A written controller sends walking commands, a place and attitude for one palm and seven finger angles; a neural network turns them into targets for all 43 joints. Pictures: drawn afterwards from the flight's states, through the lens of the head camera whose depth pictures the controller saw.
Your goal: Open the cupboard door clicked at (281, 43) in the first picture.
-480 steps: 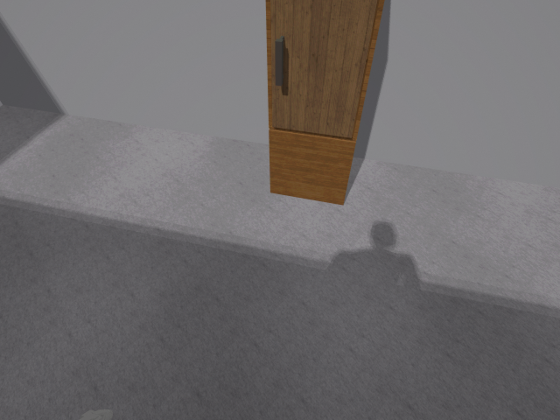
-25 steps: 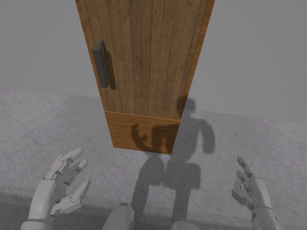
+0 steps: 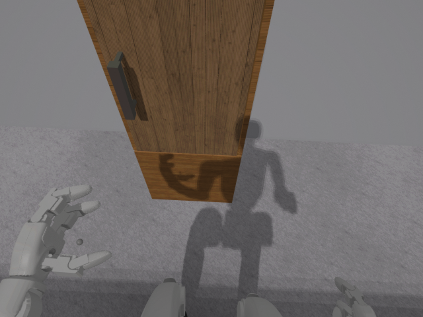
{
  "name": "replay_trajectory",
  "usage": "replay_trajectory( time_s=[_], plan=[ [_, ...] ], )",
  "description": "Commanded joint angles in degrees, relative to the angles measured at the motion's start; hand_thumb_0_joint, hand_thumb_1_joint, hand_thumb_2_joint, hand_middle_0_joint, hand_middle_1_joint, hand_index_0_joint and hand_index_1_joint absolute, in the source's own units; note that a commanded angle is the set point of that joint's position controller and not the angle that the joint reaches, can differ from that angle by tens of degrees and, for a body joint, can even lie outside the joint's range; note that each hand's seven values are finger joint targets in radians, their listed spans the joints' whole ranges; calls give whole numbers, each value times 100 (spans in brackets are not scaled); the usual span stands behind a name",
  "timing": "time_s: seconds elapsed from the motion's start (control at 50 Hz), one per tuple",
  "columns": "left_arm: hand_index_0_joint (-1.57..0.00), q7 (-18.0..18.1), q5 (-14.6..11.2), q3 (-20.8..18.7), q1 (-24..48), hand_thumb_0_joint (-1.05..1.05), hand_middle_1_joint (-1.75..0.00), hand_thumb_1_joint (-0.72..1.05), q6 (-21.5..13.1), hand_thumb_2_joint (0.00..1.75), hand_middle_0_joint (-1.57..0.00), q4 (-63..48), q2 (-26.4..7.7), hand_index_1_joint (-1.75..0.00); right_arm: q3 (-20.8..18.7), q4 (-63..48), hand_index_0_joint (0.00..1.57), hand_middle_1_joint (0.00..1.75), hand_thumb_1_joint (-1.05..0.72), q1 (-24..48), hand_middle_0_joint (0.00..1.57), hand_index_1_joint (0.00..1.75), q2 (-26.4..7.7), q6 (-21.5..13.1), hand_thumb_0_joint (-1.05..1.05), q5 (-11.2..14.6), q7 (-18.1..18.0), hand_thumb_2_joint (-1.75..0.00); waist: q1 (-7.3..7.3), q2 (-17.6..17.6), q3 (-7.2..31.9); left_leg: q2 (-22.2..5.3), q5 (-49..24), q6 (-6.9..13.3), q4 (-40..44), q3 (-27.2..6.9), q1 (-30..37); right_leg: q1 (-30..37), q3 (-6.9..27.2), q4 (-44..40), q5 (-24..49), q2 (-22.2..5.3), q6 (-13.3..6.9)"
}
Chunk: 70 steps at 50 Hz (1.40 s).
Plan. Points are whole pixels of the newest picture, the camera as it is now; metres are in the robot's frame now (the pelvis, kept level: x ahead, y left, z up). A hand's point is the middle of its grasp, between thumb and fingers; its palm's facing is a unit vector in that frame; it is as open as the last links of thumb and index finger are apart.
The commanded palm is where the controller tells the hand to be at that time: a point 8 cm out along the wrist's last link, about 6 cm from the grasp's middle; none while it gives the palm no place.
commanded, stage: raise the hand with hooked fingers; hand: left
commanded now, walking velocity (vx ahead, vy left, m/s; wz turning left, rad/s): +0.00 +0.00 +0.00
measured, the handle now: (125, 87) +0.61 +0.24 +0.05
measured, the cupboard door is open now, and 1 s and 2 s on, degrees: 0 0 0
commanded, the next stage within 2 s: move the hooked fingers beside the handle in 1.14 s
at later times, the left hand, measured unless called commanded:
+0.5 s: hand (44, 221) +0.26 +0.29 +0.05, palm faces +0.00 -1.00 -0.06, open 13.9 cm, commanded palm +0.25 +0.34 +0.06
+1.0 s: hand (48, 207) +0.29 +0.29 +0.06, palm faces -0.01 -1.00 -0.07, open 14.0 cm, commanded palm +0.27 +0.34 +0.06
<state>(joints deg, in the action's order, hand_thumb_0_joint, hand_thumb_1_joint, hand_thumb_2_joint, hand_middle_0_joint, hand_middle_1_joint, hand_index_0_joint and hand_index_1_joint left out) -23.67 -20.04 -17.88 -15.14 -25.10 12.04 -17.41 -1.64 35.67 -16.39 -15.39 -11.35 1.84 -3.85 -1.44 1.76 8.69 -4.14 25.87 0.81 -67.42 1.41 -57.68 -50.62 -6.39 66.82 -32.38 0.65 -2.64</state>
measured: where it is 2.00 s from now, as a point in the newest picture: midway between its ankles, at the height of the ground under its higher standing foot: outside the picture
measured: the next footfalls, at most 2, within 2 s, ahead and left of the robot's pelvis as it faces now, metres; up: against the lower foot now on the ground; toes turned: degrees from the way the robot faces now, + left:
none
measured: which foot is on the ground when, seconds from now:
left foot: down 0.00-1.00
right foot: down 0.00-1.00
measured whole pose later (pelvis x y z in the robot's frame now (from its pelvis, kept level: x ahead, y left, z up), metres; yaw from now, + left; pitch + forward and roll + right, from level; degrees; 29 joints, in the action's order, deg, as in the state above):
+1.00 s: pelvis +0.00 +0.02 +0.01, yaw +0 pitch +16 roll -4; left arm -29.4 -20.4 -24.0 -1.5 -21.5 23.0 -24.2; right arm 1.3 30.8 -16.9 -16.4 -9.6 1.8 -2.8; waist -1.9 1.1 7.7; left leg -3.3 25.0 2.6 -64.4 1.9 -55.5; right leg -47.7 -5.8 62.0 -30.2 0.3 -0.8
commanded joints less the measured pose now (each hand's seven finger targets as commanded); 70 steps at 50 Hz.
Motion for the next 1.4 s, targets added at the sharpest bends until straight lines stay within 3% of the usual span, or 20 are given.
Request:
replay_trajectory(
  time_s=[0.0,0.08,0.22,0.24,0.42,0.52,0.6,0.7,0.76,0.88,1.1,1.12,1.22,1.24,1.3,1.38],
  plan=[
    [-28,-8,-115,-524,511,0,-103,-24,-492,41,-28,-1178,-1120,-103,-252,-1019,20,30,-90,380,20,30,-734,-415,0,26,-15,-90,172,244,1259,264,-907,148,954,-319,1517,360,611,-1323,770,50,163],
    [-29,98,-99,-569,642,0,-110,-34,-483,37,-29,-1201,-1141,-110,-230,-1049,20,30,-90,317,20,30,-782,-395,0,12,16,-90,152,395,1261,242,-882,104,1191,-457,1859,215,306,-1167,896,137,107],
    [-30,-28,-50,-613,976,0,-120,-50,-225,30,-30,-888,-1281,-120,-168,-1173,20,30,-90,250,20,30,-881,-256,0,18,45,-90,76,417,1184,214,-717,52,1372,-564,2059,119,199,-1225,887,165,109],
    [-30,-59,-26,-577,1071,0,-120,-50,-184,30,-30,-873,-1290,-120,-144,-1189,20,30,-90,249,20,30,-895,-243,0,20,45,-90,79,578,1159,207,-685,37,1420,-597,2136,73,180,-1219,877,168,96],
    [-30,-379,-81,-821,1908,0,-120,-50,43,30,-30,-426,-1667,-120,-67,-1232,20,30,-90,180,20,30,-968,-191,0,15,-15,-90,24,552,1214,200,-444,-4,1550,-757,2331,-36,161,-1255,792,191,75],
    [-30,-544,-134,-997,2146,0,-120,-50,101,30,-30,-211,-1880,-120,-55,-1227,20,30,-90,130,20,30,-995,-165,0,23,-30,-90,62,496,1389,203,-800,4,1492,-705,2417,115,169,-1285,949,207,57],
    [-30,-616,-164,-1167,2397,0,-120,-50,86,30,-30,-120,-2118,-120,-58,-1199,20,30,-90,84,20,30,-1027,-168,0,17,-21,-90,76,676,1478,197,-898,-14,1502,-720,2519,77,183,-1286,960,205,46],
    [-30,-711,-221,-1080,2161,0,-120,-50,124,30,-30,4,-1989,-120,-100,-1238,20,30,-90,12,20,30,-1044,-167,0,39,23,-90,103,606,1501,190,-1176,-18,1526,-712,2611,114,160,-1305,1103,206,55],
    [-30,-679,-237,-1146,2084,0,-120,-50,145,30,-30,124,-2021,-120,-125,-1259,20,30,-90,2,20,30,-1047,-123,0,43,41,-90,76,374,1359,223,-925,37,1492,-620,2320,168,199,-1365,1021,201,88],
    [-30,-569,-216,-1209,2241,0,-120,-50,-26,30,-30,-129,-2135,-120,-121,-1264,20,30,-90,-18,20,30,-1023,-130,0,27,44,-90,90,630,1469,226,-1086,34,1398,-578,2354,199,245,-1287,1095,209,54],
    [-30,-653,-258,-1178,2215,0,-120,-50,1,30,-30,158,-2056,-120,-81,-1201,20,30,-90,7,20,30,-986,-88,0,51,7,-90,28,327,1451,262,-1080,112,1191,-412,2015,404,386,-1385,1184,196,115],
    [-30,-671,-260,-1098,2256,0,-120,-50,-6,30,-30,98,-1994,-120,-81,-1203,20,30,-90,35,20,30,-979,-92,0,57,5,-90,23,447,1431,269,-1042,109,1186,-401,2018,376,397,-1394,1154,182,116],
    [-30,-695,-270,-1162,2299,0,-120,-50,-3,30,-30,107,-2086,-120,-60,-1210,20,30,-90,60,20,30,-955,-97,0,54,-3,-90,40,378,1456,272,-1045,127,1104,-362,1902,482,475,-1409,1167,174,123],
    [-30,-675,-232,-1125,2620,0,-120,-50,-26,30,-30,83,-2125,-120,-50,-1163,20,30,-90,84,20,30,-962,-102,0,53,-16,-90,-19,516,1392,261,-992,123,1085,-377,1905,355,461,-1375,1115,170,119],
    [-30,-640,-170,-1124,3294,0,-120,-50,-50,30,-30,396,-2205,-120,-28,-1038,20,30,-90,44,20,30,-989,-101,0,39,-68,-90,-127,360,1328,240,-858,132,991,-405,1787,198,501,-1333,991,183,119],
    [-30,-720,-115,-1168,3688,0,-120,-50,-19,30,-30,697,-2391,-120,-26,-986,20,30,-90,-1,20,30,-1004,-86,0,37,-98,-90,-80,502,1563,241,-942,140,905,-368,1789,301,574,-1306,1040,168,91]
  ],
)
